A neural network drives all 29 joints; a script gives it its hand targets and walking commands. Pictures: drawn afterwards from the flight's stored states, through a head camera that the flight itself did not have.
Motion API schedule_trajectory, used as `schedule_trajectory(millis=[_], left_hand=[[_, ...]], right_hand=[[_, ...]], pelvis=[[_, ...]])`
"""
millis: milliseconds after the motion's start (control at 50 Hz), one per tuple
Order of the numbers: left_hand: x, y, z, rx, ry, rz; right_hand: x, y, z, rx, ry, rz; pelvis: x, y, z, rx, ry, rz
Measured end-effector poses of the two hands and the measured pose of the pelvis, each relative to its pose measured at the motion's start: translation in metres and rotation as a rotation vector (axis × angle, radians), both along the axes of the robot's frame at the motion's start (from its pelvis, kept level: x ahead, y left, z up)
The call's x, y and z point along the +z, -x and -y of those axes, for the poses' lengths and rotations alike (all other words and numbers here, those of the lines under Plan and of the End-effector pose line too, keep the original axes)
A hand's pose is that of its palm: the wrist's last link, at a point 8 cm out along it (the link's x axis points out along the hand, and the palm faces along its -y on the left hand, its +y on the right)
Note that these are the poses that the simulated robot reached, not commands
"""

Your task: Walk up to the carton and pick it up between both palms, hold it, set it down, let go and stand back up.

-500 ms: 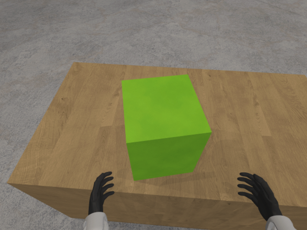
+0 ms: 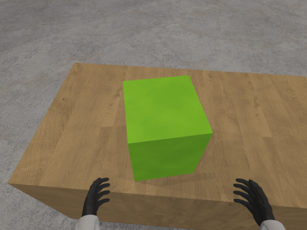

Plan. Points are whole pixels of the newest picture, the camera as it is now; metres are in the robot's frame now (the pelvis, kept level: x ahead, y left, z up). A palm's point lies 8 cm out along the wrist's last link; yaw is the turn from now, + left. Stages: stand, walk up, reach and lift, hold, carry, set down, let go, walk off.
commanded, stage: set down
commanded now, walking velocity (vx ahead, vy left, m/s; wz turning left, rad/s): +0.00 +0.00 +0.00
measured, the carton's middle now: (160, 130) +0.41 +0.02 -0.02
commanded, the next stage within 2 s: let go in 0.62 s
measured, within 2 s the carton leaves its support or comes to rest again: neither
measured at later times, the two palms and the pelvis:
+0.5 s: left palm (87, 211) +0.18 +0.20 -0.07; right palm (255, 219) +0.18 -0.23 -0.07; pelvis +0.00 +0.00 +0.00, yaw +0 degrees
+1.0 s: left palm (85, 210) +0.18 +0.21 -0.07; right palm (254, 218) +0.18 -0.23 -0.07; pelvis +0.01 +0.00 +0.00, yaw +0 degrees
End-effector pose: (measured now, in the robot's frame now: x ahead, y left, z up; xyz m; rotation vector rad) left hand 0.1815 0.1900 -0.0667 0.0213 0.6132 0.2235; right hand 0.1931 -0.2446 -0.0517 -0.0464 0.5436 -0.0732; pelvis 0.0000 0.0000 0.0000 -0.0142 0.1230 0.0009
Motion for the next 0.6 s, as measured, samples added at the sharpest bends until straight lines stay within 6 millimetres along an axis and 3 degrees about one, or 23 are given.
schedule_trajectory(millis=[600], left_hand=[[-0.005,0.001,-0.015,-0.073,0.004,-0.076]], right_hand=[[-0.016,0.01,-0.013,0.008,0.083,-0.109]], pelvis=[[0.0,-0.005,-0.004,0.002,0.002,0.021]])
